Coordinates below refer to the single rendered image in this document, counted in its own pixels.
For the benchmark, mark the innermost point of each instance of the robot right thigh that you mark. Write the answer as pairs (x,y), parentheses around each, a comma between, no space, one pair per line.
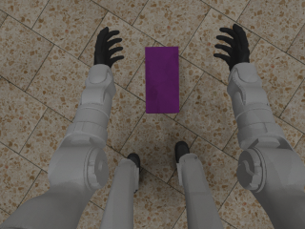
(200,207)

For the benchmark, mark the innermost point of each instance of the robot left upper arm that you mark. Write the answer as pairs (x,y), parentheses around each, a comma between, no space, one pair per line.
(75,173)

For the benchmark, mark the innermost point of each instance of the robot right upper arm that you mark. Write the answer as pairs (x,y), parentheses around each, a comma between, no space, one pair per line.
(276,178)

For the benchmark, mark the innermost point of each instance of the right robot forearm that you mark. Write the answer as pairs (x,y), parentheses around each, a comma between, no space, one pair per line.
(252,111)

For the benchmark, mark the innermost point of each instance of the carton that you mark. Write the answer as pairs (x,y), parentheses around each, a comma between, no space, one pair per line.
(162,80)

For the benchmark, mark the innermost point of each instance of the right robot shin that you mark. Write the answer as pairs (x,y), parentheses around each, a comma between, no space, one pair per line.
(191,155)

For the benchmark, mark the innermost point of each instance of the left robot forearm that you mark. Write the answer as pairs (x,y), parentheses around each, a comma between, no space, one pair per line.
(89,127)

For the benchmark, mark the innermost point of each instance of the right robot hand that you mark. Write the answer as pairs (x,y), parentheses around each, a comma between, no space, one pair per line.
(238,52)

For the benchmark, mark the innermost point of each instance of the left robot hand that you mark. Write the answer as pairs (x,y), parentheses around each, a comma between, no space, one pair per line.
(102,54)

